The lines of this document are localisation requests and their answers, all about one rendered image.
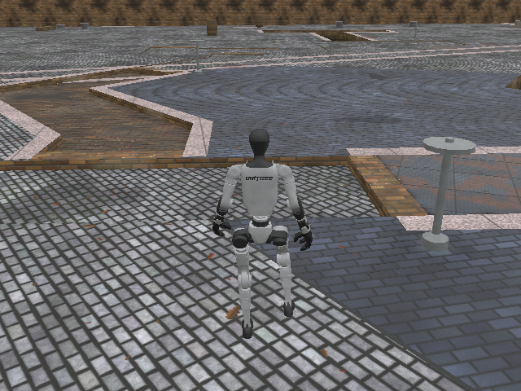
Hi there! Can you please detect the humanoid robot torso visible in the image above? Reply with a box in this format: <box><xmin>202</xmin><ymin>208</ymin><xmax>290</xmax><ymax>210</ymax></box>
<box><xmin>241</xmin><ymin>160</ymin><xmax>279</xmax><ymax>244</ymax></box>

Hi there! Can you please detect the right robot upper arm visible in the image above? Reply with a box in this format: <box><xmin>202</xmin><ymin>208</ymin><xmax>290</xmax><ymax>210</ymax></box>
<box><xmin>276</xmin><ymin>164</ymin><xmax>300</xmax><ymax>210</ymax></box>

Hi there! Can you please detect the robot right forearm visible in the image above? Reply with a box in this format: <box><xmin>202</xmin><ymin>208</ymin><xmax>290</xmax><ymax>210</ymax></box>
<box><xmin>292</xmin><ymin>197</ymin><xmax>310</xmax><ymax>234</ymax></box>

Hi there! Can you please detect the right robot hand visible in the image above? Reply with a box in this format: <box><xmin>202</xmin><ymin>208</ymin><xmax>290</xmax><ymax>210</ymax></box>
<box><xmin>294</xmin><ymin>231</ymin><xmax>313</xmax><ymax>251</ymax></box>

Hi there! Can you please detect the robot left forearm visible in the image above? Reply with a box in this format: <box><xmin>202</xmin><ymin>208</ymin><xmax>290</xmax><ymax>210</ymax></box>
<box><xmin>214</xmin><ymin>197</ymin><xmax>228</xmax><ymax>225</ymax></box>

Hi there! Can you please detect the left robot upper arm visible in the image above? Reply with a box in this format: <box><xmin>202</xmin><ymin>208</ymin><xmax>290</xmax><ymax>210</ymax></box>
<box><xmin>220</xmin><ymin>165</ymin><xmax>243</xmax><ymax>209</ymax></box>

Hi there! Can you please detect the left robot hand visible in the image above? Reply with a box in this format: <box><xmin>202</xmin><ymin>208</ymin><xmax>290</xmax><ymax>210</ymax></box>
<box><xmin>212</xmin><ymin>222</ymin><xmax>231</xmax><ymax>236</ymax></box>

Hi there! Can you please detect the robot right thigh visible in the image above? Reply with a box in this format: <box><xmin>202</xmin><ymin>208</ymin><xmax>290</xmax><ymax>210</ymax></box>
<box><xmin>271</xmin><ymin>226</ymin><xmax>289</xmax><ymax>267</ymax></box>

